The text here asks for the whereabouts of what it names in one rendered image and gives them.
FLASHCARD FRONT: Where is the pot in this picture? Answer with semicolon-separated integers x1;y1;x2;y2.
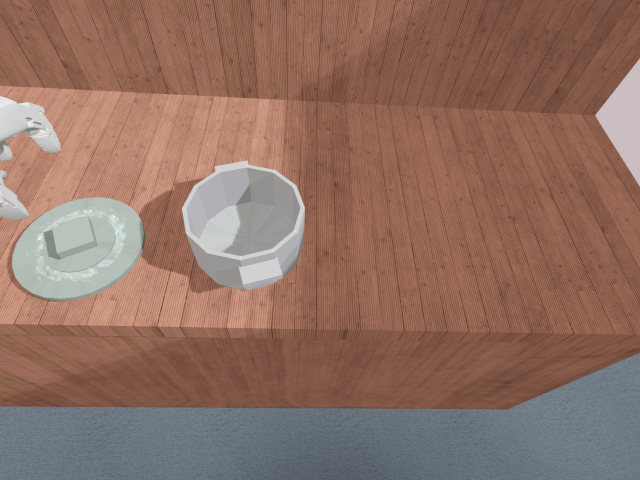
182;161;305;290

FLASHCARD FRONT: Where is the lid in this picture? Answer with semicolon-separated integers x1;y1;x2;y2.
12;197;146;301

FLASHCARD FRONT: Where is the table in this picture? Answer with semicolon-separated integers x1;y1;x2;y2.
0;0;640;409

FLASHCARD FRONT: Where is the left robot hand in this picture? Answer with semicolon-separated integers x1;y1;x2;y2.
0;96;61;221

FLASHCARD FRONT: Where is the knob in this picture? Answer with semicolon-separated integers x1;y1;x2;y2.
52;217;98;258

